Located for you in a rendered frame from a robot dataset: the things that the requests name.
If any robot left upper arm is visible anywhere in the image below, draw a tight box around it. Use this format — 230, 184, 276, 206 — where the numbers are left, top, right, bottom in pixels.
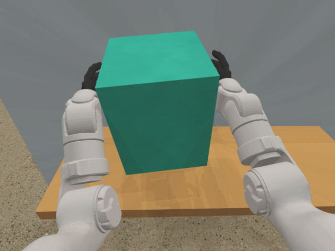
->
22, 184, 121, 251

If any robot left forearm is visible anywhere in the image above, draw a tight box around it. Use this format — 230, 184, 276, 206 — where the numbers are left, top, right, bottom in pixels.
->
56, 89, 109, 226

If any carton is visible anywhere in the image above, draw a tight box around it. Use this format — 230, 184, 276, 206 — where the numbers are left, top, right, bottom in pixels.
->
95, 31, 220, 175

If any robot right upper arm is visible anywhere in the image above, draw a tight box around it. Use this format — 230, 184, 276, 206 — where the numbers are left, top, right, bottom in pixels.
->
243, 162, 335, 251

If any robot right hand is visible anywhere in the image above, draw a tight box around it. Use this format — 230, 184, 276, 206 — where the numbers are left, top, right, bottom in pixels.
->
211, 50, 231, 80

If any table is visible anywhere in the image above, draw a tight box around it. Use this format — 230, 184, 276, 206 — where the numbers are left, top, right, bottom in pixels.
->
36, 126, 335, 220

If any robot right forearm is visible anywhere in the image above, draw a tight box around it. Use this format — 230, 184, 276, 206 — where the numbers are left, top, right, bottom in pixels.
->
215, 78, 311, 197

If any robot left hand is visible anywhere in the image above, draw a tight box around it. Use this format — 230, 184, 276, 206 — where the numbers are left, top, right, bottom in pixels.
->
81, 62, 102, 91

